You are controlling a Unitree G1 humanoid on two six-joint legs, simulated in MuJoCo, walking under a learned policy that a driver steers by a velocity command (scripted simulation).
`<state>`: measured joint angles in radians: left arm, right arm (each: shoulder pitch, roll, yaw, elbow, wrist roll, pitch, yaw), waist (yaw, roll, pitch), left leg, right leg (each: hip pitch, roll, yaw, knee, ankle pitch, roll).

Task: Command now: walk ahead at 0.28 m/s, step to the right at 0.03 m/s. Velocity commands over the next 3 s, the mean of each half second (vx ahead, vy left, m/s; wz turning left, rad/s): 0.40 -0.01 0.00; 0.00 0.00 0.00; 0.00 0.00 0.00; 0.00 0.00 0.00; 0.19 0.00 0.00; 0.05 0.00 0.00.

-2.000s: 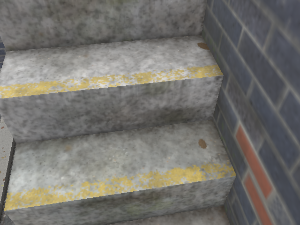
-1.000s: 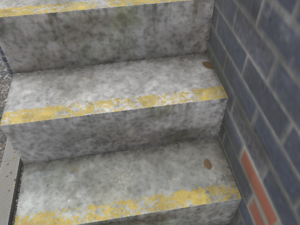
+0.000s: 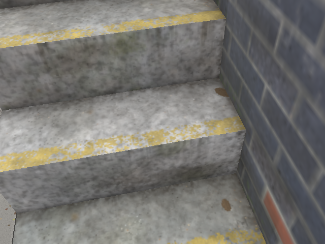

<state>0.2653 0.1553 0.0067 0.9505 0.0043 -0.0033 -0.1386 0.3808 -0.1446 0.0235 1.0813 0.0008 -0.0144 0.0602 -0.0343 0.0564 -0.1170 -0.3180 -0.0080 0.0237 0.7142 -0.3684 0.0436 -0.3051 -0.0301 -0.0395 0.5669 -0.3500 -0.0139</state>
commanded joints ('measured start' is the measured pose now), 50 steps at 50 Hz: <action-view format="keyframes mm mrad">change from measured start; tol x32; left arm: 1 121 5 -29 29 13 11 -30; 20 -211 -1 -12 -195 42 -22 51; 30 506 -6 -23 117 121 167 29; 37 -190 96 -31 -117 21 -116 -64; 50 1 113 -24 -64 -35 -49 -45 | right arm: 1 65 -17 4 -43 -3 -23 10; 16 491 -213 -105 202 -54 -54 -29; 23 -307 -317 -77 -175 -65 -69 -30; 29 254 -12 -24 75 5 47 51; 50 -133 -8 -13 -93 -9 -8 -13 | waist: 1 20 -82 27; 50 27 -57 86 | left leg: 1 -27 33 -32 -83 400 14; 16 461 474 -570 -371 792 489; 21 -33 188 -64 -493 523 153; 23 -485 122 31 -572 1098 170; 26 174 86 -34 -218 1747 97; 28 300 50 9 217 1166 2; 29 -130 13 28 789 122 -9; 31 -649 19 -226 1352 -5 52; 50 -146 119 -25 -85 81 -216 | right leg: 1 56 -92 85 -29 429 -149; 10 -131 -83 86 -55 151 -195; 14 -531 13 -24 567 18 -93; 16 -889 100 137 1593 -162 -104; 18 -1123 119 216 1882 -166 -203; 23 -52 22 -108 994 213 -139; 28 -51 119 -132 -511 791 -64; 30 283 -233 232 -60 1501 -355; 38 -269 -188 -19 -198 813 -161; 50 51 -149 212 -167 -186 -45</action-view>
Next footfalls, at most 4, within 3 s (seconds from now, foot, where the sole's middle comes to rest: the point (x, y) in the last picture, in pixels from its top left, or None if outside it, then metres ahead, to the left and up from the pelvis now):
0.58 right None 0.00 -0.09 -0.77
1.02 left None -0.04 0.18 -0.77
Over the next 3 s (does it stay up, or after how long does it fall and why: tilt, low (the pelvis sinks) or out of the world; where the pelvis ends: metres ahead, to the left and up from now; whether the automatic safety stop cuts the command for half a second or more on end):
stays up -0.05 0.06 0.01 its command is cut before an obstacle after 0.4 s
